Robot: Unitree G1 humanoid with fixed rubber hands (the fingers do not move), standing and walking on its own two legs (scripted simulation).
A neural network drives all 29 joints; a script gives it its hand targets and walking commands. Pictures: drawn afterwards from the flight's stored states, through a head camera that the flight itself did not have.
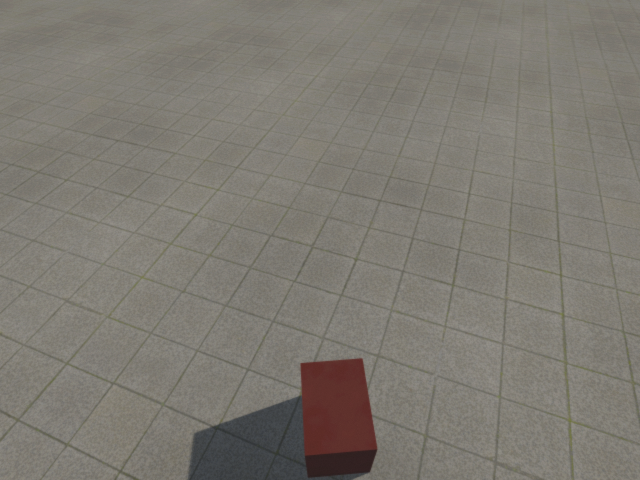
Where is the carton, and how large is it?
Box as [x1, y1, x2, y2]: [300, 358, 376, 477]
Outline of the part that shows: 362,358 300,363 304,449 308,477 366,472 370,469 376,451 376,443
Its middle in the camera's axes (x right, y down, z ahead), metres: +0.05 +0.50 +1.09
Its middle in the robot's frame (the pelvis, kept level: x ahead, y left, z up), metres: +0.44 +0.00 -0.67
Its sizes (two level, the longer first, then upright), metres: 0.236 0.176 0.223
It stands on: the floor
